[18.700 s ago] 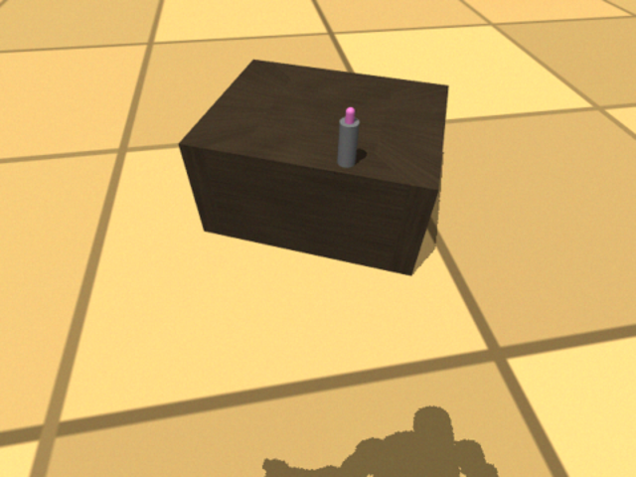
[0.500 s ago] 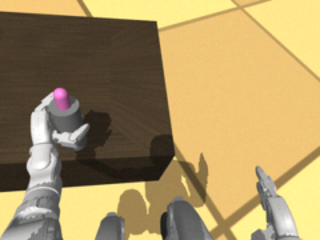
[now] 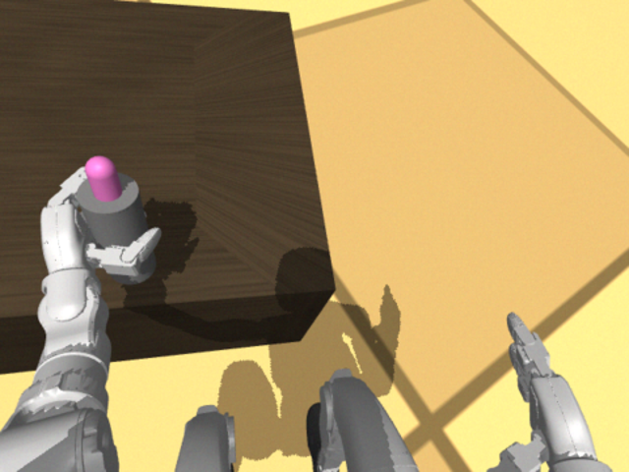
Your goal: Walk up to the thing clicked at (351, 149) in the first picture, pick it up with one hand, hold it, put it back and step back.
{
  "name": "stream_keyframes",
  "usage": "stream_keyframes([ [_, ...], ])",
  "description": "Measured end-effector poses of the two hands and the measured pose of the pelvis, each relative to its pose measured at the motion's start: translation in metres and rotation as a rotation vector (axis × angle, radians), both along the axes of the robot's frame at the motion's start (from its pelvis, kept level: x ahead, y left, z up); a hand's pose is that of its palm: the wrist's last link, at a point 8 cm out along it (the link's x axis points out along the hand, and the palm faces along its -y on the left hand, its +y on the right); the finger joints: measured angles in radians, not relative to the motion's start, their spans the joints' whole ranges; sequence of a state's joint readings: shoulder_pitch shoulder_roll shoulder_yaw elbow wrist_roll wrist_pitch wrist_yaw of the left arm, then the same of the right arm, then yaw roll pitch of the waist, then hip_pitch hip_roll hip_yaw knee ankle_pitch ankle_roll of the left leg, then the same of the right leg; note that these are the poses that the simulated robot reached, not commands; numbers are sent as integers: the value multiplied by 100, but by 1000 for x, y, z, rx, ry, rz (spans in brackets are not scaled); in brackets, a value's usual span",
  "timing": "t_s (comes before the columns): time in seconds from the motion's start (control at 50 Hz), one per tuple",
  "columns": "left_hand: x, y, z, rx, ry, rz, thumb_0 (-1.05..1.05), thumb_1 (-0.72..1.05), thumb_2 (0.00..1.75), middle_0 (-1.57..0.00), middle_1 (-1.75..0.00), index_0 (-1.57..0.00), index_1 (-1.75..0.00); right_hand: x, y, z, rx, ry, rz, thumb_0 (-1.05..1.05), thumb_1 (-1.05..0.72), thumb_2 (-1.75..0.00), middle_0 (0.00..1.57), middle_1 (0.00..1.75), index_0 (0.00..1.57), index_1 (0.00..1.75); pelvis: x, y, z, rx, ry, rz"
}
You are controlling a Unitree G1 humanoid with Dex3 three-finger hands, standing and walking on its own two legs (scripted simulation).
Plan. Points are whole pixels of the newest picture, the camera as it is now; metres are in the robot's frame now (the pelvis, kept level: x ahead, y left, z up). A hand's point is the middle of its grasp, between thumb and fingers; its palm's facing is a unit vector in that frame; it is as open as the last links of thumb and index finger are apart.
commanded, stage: lower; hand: left
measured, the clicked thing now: (118, 221) +0.45 +0.19 -0.02
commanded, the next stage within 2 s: loosen in 0.72 s
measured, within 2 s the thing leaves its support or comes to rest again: rests again in 1.74 s
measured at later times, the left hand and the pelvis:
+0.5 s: hand (130, 240) +0.45 +0.19 -0.09, palm faces +0.16 -0.99 -0.03, open 9.3 cm; pelvis -0.01 +0.00 -0.04, yaw +0 degrees
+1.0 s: hand (130, 244) +0.45 +0.19 -0.10, palm faces +0.16 -0.99 -0.02, open 9.3 cm; pelvis -0.02 +0.00 -0.05, yaw +0 degrees
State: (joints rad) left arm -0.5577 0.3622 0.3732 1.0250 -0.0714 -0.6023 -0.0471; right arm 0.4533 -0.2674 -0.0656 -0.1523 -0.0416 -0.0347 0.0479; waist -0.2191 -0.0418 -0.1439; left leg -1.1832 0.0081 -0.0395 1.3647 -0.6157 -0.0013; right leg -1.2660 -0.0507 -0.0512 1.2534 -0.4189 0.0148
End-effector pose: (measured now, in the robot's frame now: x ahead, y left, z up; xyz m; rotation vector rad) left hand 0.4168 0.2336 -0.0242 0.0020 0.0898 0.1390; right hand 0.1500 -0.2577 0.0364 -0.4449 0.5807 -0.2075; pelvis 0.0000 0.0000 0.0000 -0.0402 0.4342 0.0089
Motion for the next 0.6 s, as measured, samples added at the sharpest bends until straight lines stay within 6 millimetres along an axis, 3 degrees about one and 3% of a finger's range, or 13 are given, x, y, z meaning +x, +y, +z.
stream_keyframes([
  [0.26,5,2,-39,8,0,19,-1,-33,117,-82,-115,-76,-110,-4,-4,-7,-57,-1,22,-1,52,-6,6,6,6,6,-8,-4,-23,-4,47,2],
  [0.6,8,4,-67,16,18,10,-1,-33,117,-81,-116,-75,-111,-7,-3,-10,-100,-24,21,-1,52,-6,6,6,6,6,-14,-1,-41,-13,78,-1],
])
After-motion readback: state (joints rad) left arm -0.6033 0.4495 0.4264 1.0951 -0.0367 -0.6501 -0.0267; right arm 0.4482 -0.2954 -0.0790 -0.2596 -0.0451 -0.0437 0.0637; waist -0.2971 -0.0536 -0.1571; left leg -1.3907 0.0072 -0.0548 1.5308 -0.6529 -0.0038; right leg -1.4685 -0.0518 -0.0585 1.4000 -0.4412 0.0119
